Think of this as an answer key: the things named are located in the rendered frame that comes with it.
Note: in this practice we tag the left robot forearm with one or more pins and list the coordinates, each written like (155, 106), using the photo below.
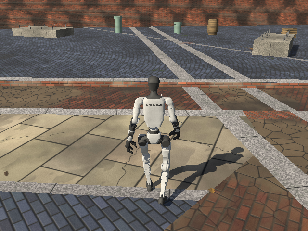
(131, 130)

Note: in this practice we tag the right robot hand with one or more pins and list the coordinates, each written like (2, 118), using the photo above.
(173, 133)

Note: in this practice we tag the left robot upper arm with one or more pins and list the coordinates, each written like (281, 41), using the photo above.
(136, 110)

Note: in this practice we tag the robot torso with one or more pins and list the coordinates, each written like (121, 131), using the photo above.
(154, 110)

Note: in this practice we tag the left robot hand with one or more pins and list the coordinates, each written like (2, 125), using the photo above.
(128, 147)

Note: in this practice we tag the right robot upper arm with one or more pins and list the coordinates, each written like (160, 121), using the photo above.
(171, 109)

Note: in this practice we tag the right robot forearm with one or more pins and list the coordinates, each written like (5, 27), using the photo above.
(176, 125)

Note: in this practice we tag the left robot thigh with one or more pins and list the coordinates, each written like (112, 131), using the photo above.
(143, 144)

